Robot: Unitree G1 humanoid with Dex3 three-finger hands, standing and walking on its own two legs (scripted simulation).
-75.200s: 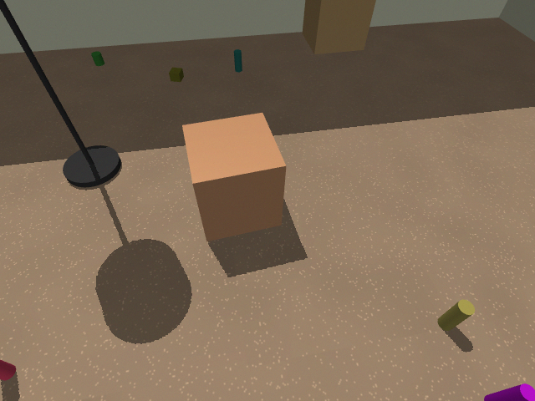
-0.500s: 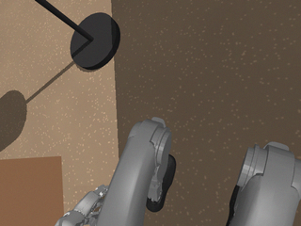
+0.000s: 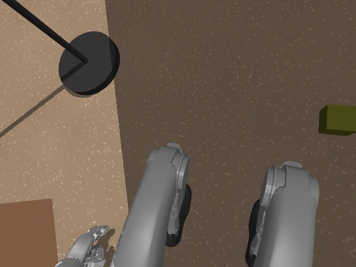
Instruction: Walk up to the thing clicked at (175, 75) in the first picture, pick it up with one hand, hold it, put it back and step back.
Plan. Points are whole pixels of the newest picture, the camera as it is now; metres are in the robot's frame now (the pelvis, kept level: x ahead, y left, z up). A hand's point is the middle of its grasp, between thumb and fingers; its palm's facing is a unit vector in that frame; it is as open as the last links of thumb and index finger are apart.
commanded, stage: withdraw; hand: right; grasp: from above
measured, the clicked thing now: (337, 120) +0.48 -0.34 -0.33
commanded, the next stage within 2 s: home in 0.10 s
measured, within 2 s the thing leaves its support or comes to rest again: neither
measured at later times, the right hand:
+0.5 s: hand out of the picture +0.47 -0.35 -0.12, palm faces -0.35 +0.22 -0.91, open 11.6 cm
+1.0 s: hand out of the picture +0.29 -0.27 +0.09, palm faces -0.04 +0.87 -0.49, open 7.4 cm
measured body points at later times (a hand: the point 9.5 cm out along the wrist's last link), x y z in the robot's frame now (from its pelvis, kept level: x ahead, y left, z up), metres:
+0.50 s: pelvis +0.01 +0.00 +0.00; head +0.24 -0.07 +0.38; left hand +0.07 +0.24 -0.12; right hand +0.48 -0.36 -0.07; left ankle +0.11 +0.13 -0.33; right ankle +0.09 -0.13 -0.33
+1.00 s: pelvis +0.02 +0.00 +0.19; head +0.16 -0.05 +0.61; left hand +0.25 +0.22 +0.10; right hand +0.29 -0.32 +0.12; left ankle +0.11 +0.13 -0.33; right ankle +0.09 -0.13 -0.33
